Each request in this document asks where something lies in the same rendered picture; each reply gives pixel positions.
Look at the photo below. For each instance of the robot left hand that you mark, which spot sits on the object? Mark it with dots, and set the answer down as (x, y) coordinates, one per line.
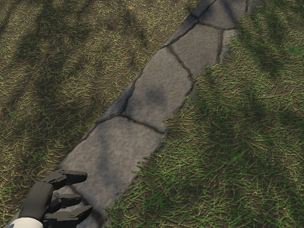
(41, 203)

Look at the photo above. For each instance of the left robot forearm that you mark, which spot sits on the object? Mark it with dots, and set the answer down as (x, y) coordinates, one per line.
(26, 223)

